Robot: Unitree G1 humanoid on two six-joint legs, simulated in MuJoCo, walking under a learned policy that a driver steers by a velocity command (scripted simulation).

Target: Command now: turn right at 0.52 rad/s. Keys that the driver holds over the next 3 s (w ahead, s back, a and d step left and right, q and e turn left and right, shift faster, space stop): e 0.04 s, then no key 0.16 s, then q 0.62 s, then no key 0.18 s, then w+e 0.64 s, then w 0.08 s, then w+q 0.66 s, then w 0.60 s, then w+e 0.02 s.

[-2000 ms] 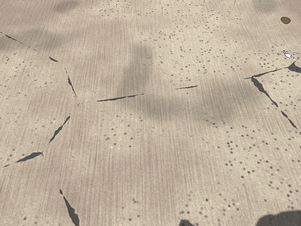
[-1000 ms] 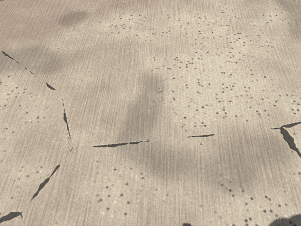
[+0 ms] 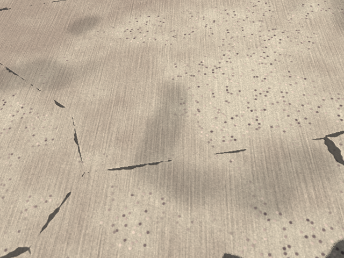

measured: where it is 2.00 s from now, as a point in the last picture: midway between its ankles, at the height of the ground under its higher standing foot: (193, 257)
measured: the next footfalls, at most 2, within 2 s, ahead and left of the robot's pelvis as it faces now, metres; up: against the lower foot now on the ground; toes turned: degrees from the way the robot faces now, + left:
left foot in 0.40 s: +0.07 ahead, +0.15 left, +0.00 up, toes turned -4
left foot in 1.02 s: +0.03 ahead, +0.17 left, +0.00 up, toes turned +15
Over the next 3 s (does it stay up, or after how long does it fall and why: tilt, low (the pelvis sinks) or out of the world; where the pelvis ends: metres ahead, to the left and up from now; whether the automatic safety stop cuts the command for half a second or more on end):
stays up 0.98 0.07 0.01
